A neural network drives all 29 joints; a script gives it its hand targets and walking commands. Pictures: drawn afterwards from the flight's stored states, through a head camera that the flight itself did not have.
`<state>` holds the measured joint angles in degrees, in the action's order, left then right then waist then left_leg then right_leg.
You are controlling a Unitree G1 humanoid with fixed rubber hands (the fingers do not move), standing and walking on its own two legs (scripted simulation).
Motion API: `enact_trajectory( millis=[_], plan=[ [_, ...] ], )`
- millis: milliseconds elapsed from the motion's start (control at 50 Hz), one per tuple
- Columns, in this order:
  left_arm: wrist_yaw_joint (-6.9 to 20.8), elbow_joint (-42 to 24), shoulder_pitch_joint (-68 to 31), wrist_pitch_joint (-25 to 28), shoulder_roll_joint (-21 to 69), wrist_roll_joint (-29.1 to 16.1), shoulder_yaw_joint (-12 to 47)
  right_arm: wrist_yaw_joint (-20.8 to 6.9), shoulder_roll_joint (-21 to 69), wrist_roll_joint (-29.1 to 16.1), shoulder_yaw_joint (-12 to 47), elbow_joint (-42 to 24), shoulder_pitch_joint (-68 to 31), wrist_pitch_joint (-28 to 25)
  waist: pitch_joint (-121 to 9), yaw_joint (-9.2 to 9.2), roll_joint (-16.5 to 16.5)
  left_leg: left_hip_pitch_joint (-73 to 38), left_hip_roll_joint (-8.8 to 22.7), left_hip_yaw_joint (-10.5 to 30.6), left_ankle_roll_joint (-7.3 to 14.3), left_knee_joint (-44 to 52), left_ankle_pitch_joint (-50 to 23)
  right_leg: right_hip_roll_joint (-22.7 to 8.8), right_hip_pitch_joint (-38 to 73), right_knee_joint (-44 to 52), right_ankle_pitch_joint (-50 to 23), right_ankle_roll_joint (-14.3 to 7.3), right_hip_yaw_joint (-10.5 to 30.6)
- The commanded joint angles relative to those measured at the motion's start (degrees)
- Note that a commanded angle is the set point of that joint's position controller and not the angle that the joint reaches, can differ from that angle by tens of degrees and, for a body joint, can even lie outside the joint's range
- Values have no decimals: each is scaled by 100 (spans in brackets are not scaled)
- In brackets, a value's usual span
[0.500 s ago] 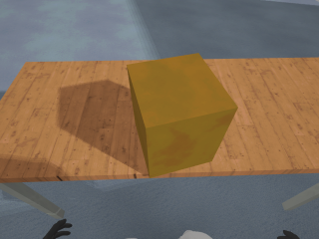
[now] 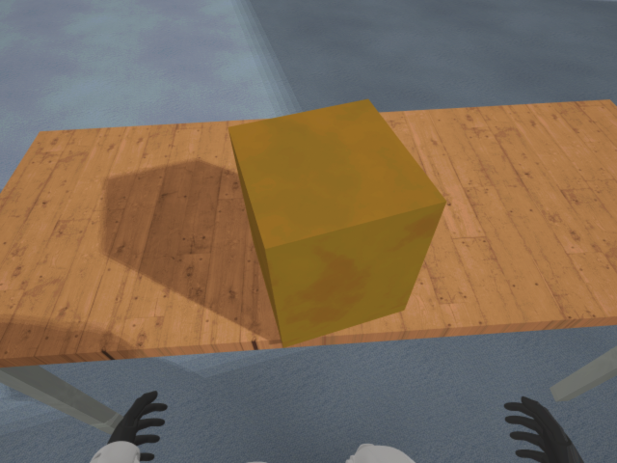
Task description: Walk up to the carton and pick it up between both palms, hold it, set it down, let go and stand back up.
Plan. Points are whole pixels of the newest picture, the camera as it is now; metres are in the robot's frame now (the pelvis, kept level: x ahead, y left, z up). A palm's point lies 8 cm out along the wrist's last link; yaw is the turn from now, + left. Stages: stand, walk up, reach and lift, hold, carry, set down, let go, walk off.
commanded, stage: reach and lift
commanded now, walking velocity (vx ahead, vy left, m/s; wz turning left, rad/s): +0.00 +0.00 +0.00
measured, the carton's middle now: (324, 227) +0.42 -0.01 +0.05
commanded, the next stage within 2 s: none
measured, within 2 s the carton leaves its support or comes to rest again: neither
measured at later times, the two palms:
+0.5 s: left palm (120, 455) +0.16 +0.25 -0.03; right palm (556, 447) +0.15 -0.26 -0.04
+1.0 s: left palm (149, 416) +0.19 +0.21 +0.01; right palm (551, 397) +0.19 -0.26 +0.01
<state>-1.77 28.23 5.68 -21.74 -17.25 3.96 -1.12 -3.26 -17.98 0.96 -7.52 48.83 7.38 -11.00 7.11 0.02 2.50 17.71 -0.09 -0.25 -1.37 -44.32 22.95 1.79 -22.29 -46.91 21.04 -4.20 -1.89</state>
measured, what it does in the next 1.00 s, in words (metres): stands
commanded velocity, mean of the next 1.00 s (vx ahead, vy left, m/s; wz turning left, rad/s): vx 0.00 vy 0.00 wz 0.00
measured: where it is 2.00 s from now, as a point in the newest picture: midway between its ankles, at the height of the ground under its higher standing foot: outside the picture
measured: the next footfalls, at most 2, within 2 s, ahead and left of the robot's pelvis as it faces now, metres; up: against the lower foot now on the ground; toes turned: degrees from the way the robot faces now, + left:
none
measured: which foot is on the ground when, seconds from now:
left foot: down 0.00-1.00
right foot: down 0.00-1.00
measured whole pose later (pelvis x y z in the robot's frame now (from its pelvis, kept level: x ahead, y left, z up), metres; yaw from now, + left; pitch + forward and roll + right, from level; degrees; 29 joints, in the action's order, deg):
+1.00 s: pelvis +0.01 +0.00 +0.03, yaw +0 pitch -2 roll +2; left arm -11.9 10.3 16.6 -4.0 -7.0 -3.3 1.4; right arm -11.1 -19.7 -7.4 -2.4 25.4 13.0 -10.7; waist 1.4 0.0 2.5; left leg 11.5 -0.1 -0.1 -1.5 -27.1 14.0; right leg 1.9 -16.3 -30.5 12.8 -4.2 -1.8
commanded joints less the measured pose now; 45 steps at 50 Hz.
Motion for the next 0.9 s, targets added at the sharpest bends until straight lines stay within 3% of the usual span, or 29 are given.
enact_trajectory(
  millis=[0,60,120,220,240,300,360,460,540,720,880],
  plan=[
    [-346,-1461,-88,432,-876,-151,-770,-82,-1007,102,-91,-1351,136,-278,-1450,41,501,275,70,-150,251,1331,-1062,-501,1624,1891,-1549,350,712],
    [-377,-1571,112,587,-733,-223,-766,-107,-984,-51,-34,-1377,449,-267,-1677,7,503,83,45,-159,244,1463,-1225,-534,1769,1990,-1607,429,740],
    [-405,-1820,401,861,-640,-365,-741,-113,-953,-185,-37,-1417,644,-365,-1927,13,420,-150,-32,-85,241,1634,-1545,-528,2020,2063,-2117,450,733],
    [-472,-2007,703,1219,-434,-540,-574,-232,-961,-361,-8,-1668,729,-522,-1942,164,369,-343,-69,-112,229,1888,-1681,-488,1985,2321,-2000,426,646],
    [-487,-2063,683,1291,-403,-558,-575,-255,-910,-416,15,-1619,810,-522,-1865,123,325,-413,-76,-120,236,1957,-1618,-474,1969,2392,-1868,419,633],
    [-563,-2247,699,1466,-214,-620,-382,-381,-974,-451,-72,-1915,678,-546,-1820,239,234,-384,22,-89,208,2194,-1378,-406,1862,2519,-1259,332,489],
    [-637,-2401,665,1607,-47,-692,-175,-489,-1029,-563,-186,-2030,663,-529,-1789,153,149,-503,84,-35,176,2338,-1110,-327,1707,2576,-1101,284,390],
    [-754,-2338,599,1737,188,-660,-62,-630,-1013,-670,-109,-2269,519,-414,-1445,232,171,-260,123,-73,215,2578,-675,-385,1725,2741,-519,251,512],
    [-876,-2507,585,1854,393,-627,128,-748,-1116,-829,-148,-2421,359,-358,-1338,202,-37,-208,196,25,196,2835,-315,-327,1775,2712,-391,216,439],
    [-1051,-2843,769,2002,609,-665,256,-867,-1160,-1157,33,-3035,349,-203,-1359,246,216,-282,108,3,141,2727,-483,-523,1640,3005,-3,216,804],
    [-1176,-3366,775,2179,865,-695,349,-892,-1143,-1502,179,-3516,440,-220,-1644,165,382,-430,27,10,123,2531,-933,-523,1676,2974,-317,265,924]
  ],
)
